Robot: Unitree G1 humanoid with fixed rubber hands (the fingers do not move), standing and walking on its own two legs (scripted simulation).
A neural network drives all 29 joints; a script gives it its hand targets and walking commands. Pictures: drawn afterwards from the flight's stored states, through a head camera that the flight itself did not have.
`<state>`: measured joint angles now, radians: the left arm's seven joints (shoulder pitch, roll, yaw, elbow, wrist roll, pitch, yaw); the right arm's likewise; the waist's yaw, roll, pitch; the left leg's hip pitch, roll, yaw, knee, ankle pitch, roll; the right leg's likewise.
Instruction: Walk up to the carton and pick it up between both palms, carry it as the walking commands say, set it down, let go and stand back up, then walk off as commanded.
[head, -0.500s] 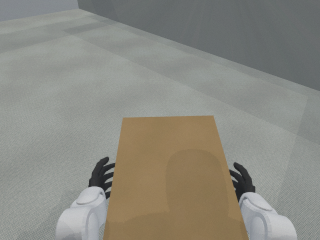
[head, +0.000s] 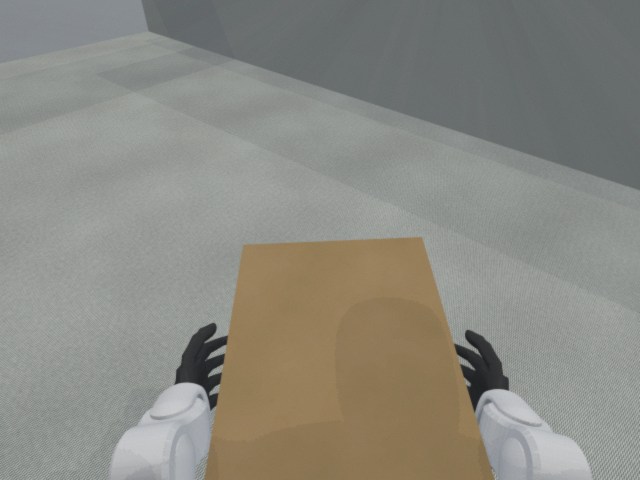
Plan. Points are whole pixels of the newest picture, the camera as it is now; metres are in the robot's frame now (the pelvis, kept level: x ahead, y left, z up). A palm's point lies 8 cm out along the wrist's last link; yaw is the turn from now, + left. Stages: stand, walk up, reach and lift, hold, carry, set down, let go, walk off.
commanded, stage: carry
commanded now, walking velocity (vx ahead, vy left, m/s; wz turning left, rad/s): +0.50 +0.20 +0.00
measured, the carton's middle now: (339, 395) +0.25 +0.00 +0.01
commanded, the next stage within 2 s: none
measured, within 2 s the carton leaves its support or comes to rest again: neither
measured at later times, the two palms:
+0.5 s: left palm (208, 192) +0.58 +0.24 +0.07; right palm (383, 231) +0.52 -0.07 +0.05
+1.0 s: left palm (177, 115) +0.86 +0.38 +0.08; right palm (312, 135) +0.82 +0.06 +0.07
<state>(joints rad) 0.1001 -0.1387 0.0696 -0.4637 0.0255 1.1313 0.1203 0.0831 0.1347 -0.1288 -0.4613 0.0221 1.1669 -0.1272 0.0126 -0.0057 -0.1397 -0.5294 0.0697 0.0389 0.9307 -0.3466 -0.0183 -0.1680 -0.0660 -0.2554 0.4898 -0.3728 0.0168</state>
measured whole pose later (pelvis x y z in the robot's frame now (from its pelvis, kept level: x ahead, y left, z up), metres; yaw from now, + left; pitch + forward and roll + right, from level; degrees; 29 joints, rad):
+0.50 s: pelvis +0.33 +0.13 -0.02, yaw -1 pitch +3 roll -1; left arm 0.03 -0.13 0.02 -0.44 0.02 1.12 0.11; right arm 0.12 0.14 -0.17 -0.56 0.02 1.16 -0.13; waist -0.09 0.07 -0.09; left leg -0.21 -0.06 0.13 0.91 -0.47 0.01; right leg -0.46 -0.07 -0.26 0.67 -0.24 -0.09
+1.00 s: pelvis +0.61 +0.25 -0.01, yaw -3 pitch +3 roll +3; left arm 0.03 -0.13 0.09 -0.54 -0.01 1.13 0.11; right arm 0.06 0.13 -0.11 -0.58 0.00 1.16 -0.13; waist -0.03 -0.03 -0.03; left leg -0.25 -0.05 0.22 0.54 -0.36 0.06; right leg -0.39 -0.09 -0.16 0.67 -0.35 0.01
